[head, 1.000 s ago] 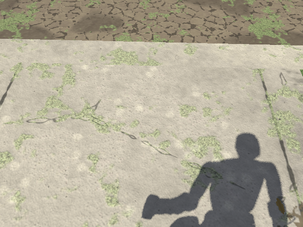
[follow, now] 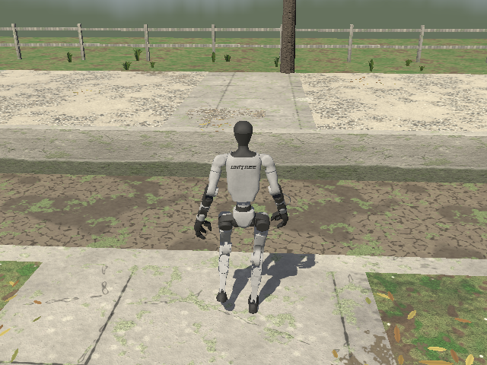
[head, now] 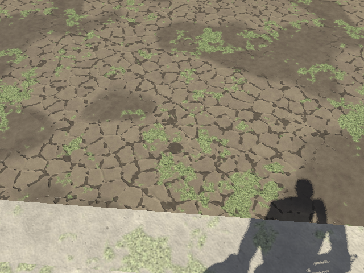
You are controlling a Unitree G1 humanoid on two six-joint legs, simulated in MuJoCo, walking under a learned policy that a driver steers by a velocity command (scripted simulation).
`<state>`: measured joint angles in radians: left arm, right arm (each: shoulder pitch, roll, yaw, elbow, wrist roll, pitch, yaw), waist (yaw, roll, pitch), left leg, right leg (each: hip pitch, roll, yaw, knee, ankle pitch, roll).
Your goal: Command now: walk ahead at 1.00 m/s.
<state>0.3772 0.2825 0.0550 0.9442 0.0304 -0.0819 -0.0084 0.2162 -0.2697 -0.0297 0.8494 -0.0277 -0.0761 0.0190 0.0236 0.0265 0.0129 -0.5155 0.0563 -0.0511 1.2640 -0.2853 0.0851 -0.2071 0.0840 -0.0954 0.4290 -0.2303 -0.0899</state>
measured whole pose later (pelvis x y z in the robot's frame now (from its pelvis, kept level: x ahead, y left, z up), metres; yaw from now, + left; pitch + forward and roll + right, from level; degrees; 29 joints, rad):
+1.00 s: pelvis +0.44 -0.02 +0.01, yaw +1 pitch -1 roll +0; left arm 0.23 0.20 -0.02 0.85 0.00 0.04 0.00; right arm 0.24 -0.23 0.02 0.95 -0.01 0.05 -0.01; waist 0.00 0.02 0.01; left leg -0.16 0.02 0.03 0.41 -0.24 0.00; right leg -0.22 0.07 0.00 0.35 -0.12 -0.07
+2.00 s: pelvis +0.47 +0.01 +0.01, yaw +1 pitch +0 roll +0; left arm 0.27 0.23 -0.05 0.84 0.02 0.04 0.01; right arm 0.30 -0.23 0.07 0.97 -0.03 0.07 -0.03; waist -0.01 0.01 0.00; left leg -0.05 -0.02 0.03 0.28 -0.22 0.03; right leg -0.14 0.05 0.03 0.29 -0.14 -0.03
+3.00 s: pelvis +0.44 -0.02 +0.00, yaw +0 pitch -3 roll +1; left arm 0.03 0.15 -0.04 0.59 -0.01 0.05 -0.02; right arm 0.03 -0.15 0.02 0.62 0.02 0.03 -0.02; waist 0.02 0.00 0.05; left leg -0.16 0.00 0.02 0.52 -0.31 0.00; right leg -0.25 0.06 0.02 0.52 -0.22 -0.05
